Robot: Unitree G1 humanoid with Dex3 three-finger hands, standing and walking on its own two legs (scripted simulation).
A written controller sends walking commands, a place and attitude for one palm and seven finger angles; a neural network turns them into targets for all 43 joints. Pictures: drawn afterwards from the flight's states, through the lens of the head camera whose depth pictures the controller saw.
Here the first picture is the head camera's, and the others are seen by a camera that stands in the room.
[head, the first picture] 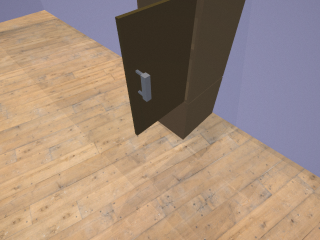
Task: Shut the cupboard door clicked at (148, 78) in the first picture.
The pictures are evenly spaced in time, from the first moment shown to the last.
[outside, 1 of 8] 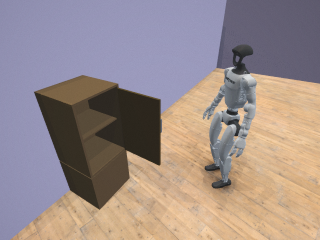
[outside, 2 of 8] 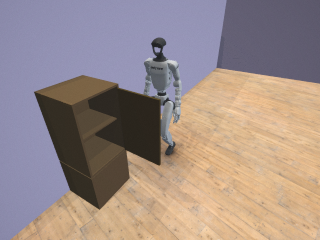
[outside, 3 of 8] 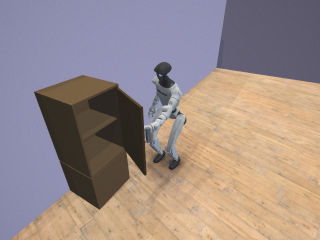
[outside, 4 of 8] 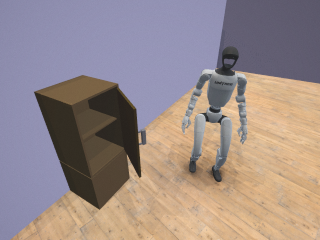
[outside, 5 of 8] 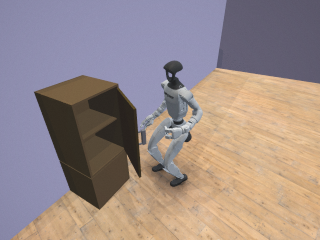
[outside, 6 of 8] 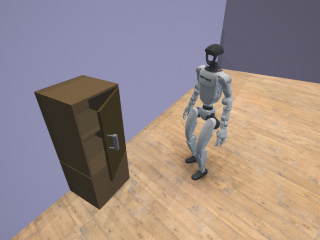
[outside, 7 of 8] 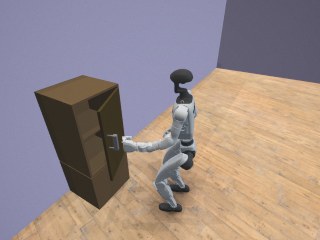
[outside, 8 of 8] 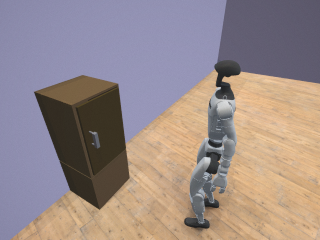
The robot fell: no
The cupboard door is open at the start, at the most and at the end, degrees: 88 88 0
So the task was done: yes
